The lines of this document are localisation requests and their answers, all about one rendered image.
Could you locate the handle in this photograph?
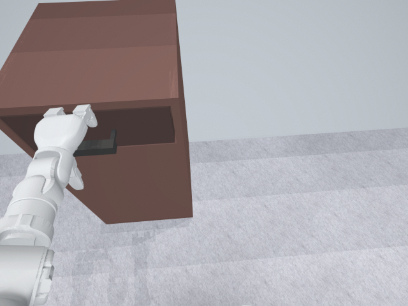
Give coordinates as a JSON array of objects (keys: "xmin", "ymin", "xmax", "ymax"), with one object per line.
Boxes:
[{"xmin": 73, "ymin": 129, "xmax": 117, "ymax": 157}]

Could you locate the robot left upper arm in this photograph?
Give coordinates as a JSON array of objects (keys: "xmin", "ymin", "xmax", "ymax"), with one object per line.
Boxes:
[{"xmin": 0, "ymin": 245, "xmax": 55, "ymax": 306}]

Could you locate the cabinet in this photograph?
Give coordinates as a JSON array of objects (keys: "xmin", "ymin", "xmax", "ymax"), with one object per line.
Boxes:
[{"xmin": 0, "ymin": 0, "xmax": 193, "ymax": 224}]

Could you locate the drawer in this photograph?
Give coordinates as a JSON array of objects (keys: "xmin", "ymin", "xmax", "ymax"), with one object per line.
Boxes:
[{"xmin": 0, "ymin": 106, "xmax": 175, "ymax": 152}]

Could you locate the left robot hand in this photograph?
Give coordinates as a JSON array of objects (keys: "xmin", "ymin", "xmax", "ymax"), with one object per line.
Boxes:
[{"xmin": 34, "ymin": 104, "xmax": 98, "ymax": 190}]

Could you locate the left robot forearm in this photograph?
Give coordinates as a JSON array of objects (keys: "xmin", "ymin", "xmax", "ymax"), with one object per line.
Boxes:
[{"xmin": 0, "ymin": 147, "xmax": 74, "ymax": 249}]

